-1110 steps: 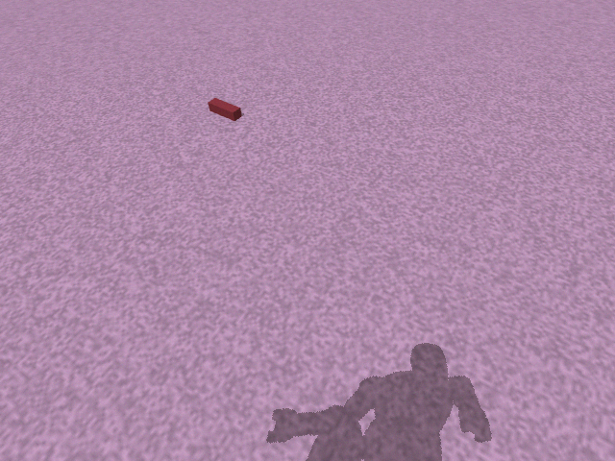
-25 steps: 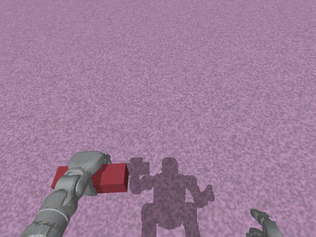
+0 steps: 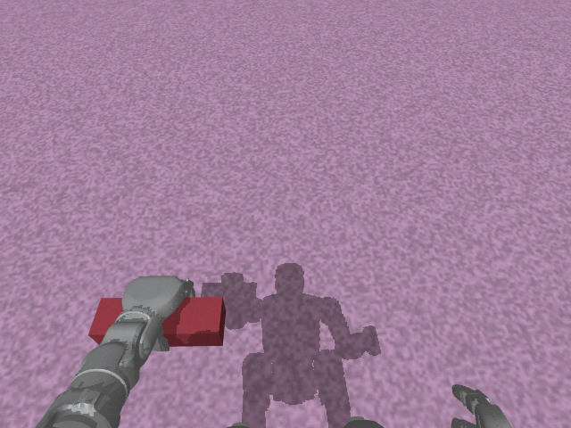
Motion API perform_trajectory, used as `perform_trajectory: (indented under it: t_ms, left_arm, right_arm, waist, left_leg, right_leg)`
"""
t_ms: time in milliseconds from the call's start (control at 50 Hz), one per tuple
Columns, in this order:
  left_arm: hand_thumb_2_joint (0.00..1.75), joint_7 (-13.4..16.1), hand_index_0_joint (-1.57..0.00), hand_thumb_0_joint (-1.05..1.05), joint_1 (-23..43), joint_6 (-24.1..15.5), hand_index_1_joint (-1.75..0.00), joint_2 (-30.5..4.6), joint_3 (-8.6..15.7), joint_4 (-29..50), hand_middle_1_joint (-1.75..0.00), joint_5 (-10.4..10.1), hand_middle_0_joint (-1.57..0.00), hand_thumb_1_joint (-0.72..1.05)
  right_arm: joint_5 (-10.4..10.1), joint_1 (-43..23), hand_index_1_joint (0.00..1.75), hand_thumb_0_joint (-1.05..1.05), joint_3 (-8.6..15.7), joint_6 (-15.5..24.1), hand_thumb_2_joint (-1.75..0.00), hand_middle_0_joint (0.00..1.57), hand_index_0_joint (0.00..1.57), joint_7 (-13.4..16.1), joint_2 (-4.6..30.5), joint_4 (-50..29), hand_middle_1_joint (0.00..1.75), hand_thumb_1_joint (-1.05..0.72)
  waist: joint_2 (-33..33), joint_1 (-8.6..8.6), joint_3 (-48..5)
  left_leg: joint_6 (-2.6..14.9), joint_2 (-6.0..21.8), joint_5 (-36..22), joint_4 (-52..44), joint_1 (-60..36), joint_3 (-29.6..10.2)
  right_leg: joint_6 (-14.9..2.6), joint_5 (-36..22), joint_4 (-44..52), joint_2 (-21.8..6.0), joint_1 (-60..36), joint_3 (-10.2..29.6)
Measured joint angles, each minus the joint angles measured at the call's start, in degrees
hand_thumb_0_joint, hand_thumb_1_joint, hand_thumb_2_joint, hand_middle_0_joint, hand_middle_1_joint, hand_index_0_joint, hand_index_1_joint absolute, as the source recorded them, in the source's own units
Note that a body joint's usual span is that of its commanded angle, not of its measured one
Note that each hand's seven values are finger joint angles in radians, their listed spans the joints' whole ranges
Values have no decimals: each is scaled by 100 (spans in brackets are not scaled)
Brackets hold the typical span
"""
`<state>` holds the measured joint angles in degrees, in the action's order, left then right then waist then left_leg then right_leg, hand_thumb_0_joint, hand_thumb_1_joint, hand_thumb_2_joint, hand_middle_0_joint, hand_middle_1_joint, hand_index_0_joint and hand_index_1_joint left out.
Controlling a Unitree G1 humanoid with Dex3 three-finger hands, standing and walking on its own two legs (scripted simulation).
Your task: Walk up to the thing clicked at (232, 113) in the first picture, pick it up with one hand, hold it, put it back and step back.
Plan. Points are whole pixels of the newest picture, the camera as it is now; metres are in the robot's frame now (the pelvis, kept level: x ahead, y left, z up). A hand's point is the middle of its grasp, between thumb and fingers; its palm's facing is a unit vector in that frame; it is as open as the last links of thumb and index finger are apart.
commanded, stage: crouch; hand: left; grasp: from above
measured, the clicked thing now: (162, 322) +0.31 +0.23 -0.12
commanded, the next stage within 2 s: lower in 1.56 s
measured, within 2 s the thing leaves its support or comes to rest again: neither
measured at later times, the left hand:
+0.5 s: hand (193, 332) +0.35 +0.23 -0.34, palm faces -0.45 +0.05 -0.89, open 9.4 cm
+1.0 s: hand (206, 341) +0.38 +0.23 -0.50, palm faces -0.44 +0.01 -0.90, open 9.5 cm
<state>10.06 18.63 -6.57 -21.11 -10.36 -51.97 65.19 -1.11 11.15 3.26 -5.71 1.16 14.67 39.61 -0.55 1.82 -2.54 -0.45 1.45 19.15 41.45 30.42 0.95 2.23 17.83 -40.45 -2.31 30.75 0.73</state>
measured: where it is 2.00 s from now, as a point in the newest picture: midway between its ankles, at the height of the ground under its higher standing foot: outside the picture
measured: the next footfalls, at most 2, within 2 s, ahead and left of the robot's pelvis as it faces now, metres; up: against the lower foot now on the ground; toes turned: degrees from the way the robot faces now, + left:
none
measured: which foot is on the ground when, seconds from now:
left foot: down 0.00-1.00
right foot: down 0.00-1.00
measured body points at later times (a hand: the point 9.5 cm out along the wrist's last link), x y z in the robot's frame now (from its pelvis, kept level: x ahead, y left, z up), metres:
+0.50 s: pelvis -0.05 +0.01 -0.20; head +0.12 +0.02 +0.22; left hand +0.37 +0.22 -0.29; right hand -0.03 -0.27 -0.32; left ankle +0.01 +0.12 -0.71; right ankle +0.02 -0.14 -0.71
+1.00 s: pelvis -0.06 +0.00 -0.33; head +0.17 +0.03 +0.06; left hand +0.40 +0.23 -0.45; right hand +0.00 -0.29 -0.45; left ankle +0.01 +0.12 -0.71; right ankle +0.02 -0.14 -0.71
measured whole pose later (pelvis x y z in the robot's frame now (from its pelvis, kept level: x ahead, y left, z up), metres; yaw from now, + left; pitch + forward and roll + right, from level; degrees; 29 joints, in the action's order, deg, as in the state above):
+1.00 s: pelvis -0.06 +0.00 -0.33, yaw -3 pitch +38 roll -5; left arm 24.8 47.2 -11.0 -32.8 4.3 -74.9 74.6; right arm 7.3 8.3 2.1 3.9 -5.7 14.7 42.6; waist -0.9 10.9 -7.7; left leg -1.3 0.8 40.2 121.5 118.9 -5.9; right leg 2.8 38.4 -117.6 -1.2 116.7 -1.0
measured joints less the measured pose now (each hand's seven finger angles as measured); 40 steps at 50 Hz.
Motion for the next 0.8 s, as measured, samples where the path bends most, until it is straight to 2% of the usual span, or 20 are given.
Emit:
perform_trajectory:
  t_ms: [140, 220, 280, 400, 500, 640, 800]
  left_arm:
    - [51, 747, -77, -1, 673, -116, -49, -43, 182, -894, -51, 448, -77, 4]
    - [50, 1068, -77, -1, 1074, -51, -48, -101, 314, -1285, -51, 537, -77, 5]
    - [49, 1190, -77, -1, 1335, 16, -48, -168, 424, -1457, -51, 528, -78, 5]
    - [49, 1242, -78, -1, 1754, 71, -48, -337, 726, -1674, -51, 508, -78, 5]
    - [50, 1179, -78, -1, 2029, -21, -48, -544, 900, -1837, -51, 519, -78, 4]
    - [51, 1162, -78, -1, 2300, -233, -48, -768, 1047, -1995, -51, 582, -78, 4]
    - [52, 1320, -77, -1, 2530, -447, -49, -905, 1213, -2064, -52, 807, -77, 3]
  right_arm:
    - [179, 170, 29, 1, 133, 114, -90, 20, 20, -104, 101, 65, 30, -90]
    - [271, 251, 29, 1, 168, 226, -90, 20, 20, -55, 134, 175, 30, -90]
    - [324, 301, 29, 1, 177, 309, -90, 20, 20, -2, 118, 266, 30, -90]
    - [411, 334, 29, 1, 114, 447, -90, 20, 20, 40, 10, 379, 30, -90]
    - [473, 299, 29, 1, 19, 573, -90, 20, 20, -28, -75, 400, 30, -90]
    - [573, 141, 29, 1, -78, 779, -90, 20, 20, -253, -114, 413, 30, -90]
    - [725, -98, 29, 1, -101, 948, -90, 20, 20, -513, -86, 380, 30, -90]
  waist:
    - [49, 166, -365]
    - [0, 308, -542]
    - [-54, 420, -668]
    - [-136, 638, -790]
    - [-203, 744, -854]
    - [-241, 787, -876]
    - [-134, 804, -728]
  left_leg:
    - [0, 40, 633, 1840, 2039, -102]
    - [17, 46, 937, 2843, 3209, -149]
    - [34, 52, 1132, 3534, 4034, -175]
    - [62, 40, 1424, 4686, 5391, -213]
    - [74, 13, 1600, 5476, 6343, -263]
    - [54, -45, 1814, 6432, 7451, -387]
    - [-27, -103, 1988, 7270, 8263, -553]
  right_leg:
    - [35, 596, -1748, 35, 1980, -17]
    - [42, 884, -2713, 48, 3126, -11]
    - [50, 1064, -3381, 62, 3941, 1]
    - [76, 1344, -4511, 71, 5284, 33]
    - [81, 1530, -5284, 64, 6209, 34]
    - [97, 1772, -6208, 39, 7251, -21]
    - [73, 1984, -7031, 24, 8008, -114]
